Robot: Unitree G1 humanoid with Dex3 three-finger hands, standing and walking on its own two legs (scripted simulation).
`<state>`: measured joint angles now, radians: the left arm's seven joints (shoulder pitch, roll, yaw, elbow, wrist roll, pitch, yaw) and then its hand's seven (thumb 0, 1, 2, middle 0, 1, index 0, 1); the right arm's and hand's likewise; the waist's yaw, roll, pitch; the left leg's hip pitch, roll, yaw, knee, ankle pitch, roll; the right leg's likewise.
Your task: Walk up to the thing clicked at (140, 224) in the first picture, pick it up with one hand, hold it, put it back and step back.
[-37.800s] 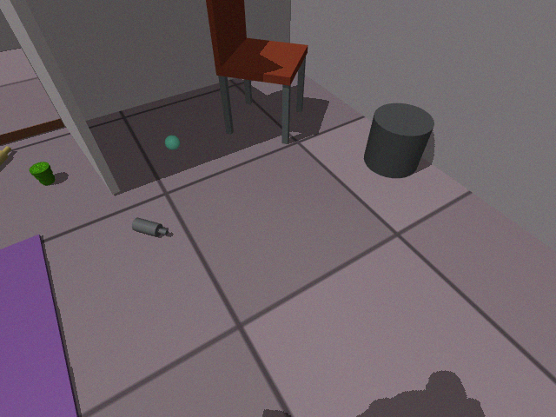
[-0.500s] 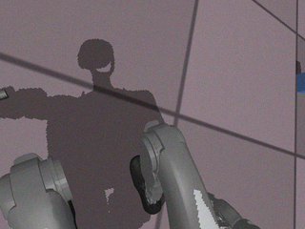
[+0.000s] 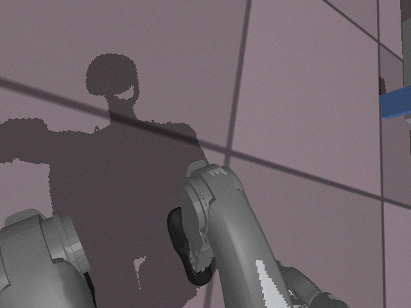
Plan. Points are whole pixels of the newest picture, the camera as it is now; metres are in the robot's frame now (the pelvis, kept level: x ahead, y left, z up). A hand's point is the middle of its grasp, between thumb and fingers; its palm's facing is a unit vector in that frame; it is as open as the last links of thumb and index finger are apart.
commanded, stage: open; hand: left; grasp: from above
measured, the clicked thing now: out of the picture +0.44 +0.34 -0.27
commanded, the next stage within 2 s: withdraw in 0.92 s
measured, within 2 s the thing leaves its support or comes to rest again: rests again in 0.42 s
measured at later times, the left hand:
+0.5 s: hand out of the picture +0.42 +0.36 -0.24, palm faces -0.42 -0.19 -0.88, open 11.8 cm
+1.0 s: hand out of the picture +0.42 +0.36 -0.24, palm faces -0.42 -0.19 -0.89, open 14.1 cm
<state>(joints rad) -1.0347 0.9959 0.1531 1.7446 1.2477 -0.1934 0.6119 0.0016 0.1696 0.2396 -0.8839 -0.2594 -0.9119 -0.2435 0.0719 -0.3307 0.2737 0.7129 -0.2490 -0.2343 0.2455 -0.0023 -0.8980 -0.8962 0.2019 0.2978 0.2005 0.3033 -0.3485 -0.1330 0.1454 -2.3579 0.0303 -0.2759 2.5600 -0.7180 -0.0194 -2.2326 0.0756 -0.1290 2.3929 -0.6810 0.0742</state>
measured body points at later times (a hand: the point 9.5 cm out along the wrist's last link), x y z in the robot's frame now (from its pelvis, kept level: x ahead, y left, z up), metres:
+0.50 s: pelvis +0.00 +0.00 +0.00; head +0.26 +0.13 +0.34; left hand +0.44 +0.36 -0.19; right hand +0.07 -0.25 -0.06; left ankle +0.06 +0.13 -0.27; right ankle +0.11 -0.13 -0.27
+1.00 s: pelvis +0.00 +0.00 +0.00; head +0.26 +0.13 +0.34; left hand +0.44 +0.36 -0.18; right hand +0.08 -0.25 -0.06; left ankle +0.06 +0.13 -0.27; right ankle +0.11 -0.13 -0.27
